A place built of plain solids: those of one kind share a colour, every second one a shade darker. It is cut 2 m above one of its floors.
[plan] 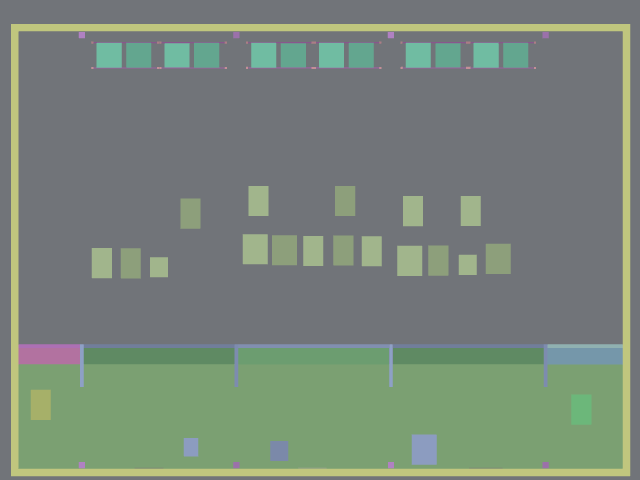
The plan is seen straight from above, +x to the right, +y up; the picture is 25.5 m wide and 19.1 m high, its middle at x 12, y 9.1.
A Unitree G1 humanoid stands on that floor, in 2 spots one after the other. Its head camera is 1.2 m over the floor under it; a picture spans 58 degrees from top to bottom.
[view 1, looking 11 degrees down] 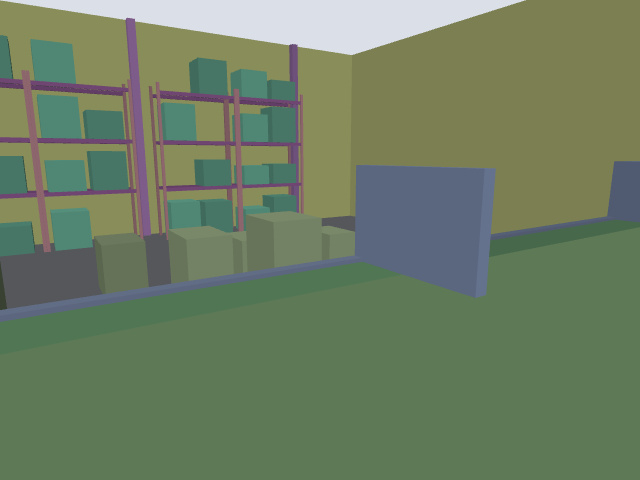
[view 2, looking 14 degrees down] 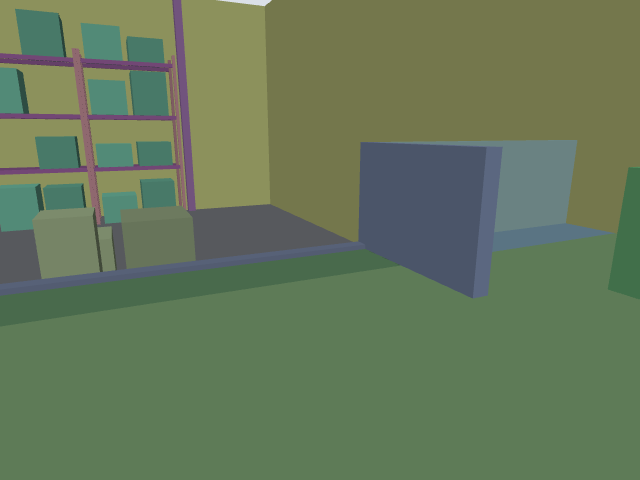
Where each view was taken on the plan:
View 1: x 11.70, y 1.00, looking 57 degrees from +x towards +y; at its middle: below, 8.10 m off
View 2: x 18.60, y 1.00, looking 65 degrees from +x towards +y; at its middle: ground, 11.57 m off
